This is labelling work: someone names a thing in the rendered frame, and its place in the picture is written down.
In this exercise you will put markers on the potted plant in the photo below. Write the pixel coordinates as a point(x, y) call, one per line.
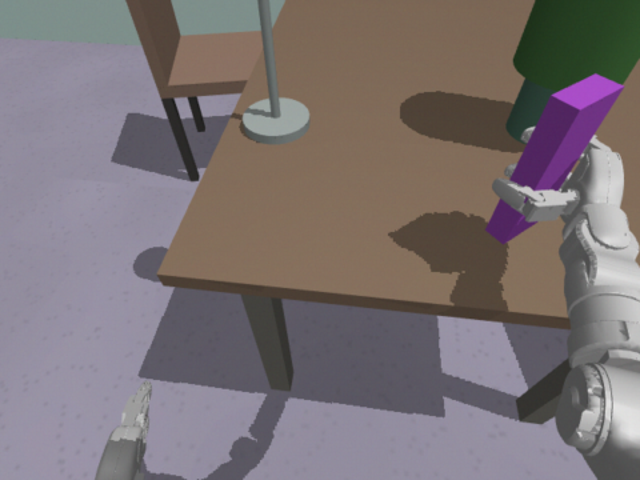
point(566, 41)

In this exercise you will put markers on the desk lamp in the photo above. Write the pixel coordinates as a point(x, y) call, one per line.
point(274, 120)

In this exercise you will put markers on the chair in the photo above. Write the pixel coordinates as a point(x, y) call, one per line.
point(191, 65)

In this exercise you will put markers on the table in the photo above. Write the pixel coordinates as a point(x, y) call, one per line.
point(383, 203)

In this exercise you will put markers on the right robot arm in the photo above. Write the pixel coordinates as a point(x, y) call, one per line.
point(599, 409)

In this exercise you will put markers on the right robot hand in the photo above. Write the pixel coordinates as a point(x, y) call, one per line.
point(598, 178)

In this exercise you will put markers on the left robot hand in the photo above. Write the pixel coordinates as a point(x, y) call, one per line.
point(126, 446)

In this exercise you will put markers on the carton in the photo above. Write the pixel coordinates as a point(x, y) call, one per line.
point(569, 121)

